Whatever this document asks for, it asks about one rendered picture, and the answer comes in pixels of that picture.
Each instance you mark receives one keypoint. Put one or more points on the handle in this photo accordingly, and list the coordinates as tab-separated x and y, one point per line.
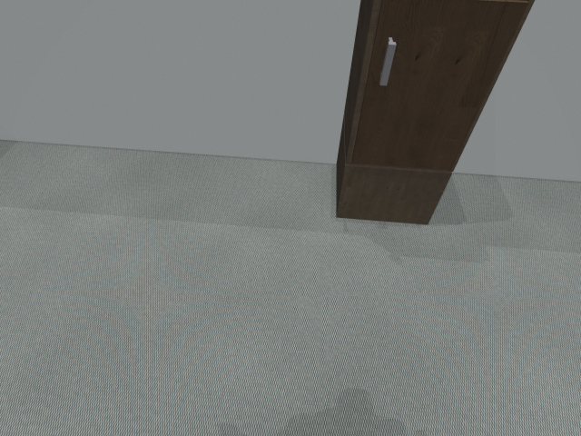
384	76

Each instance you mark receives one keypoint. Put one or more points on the cupboard door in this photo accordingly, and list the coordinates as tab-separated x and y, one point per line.
446	57

